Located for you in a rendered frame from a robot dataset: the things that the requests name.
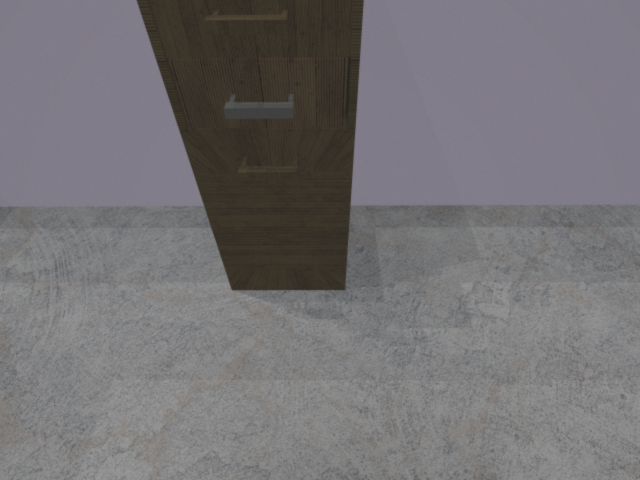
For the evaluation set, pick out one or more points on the cabinet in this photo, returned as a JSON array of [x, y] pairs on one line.
[[271, 234]]

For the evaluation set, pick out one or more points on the drawer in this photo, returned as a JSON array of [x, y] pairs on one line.
[[319, 85]]

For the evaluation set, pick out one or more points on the handle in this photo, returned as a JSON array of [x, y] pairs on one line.
[[259, 110], [268, 172], [246, 24]]

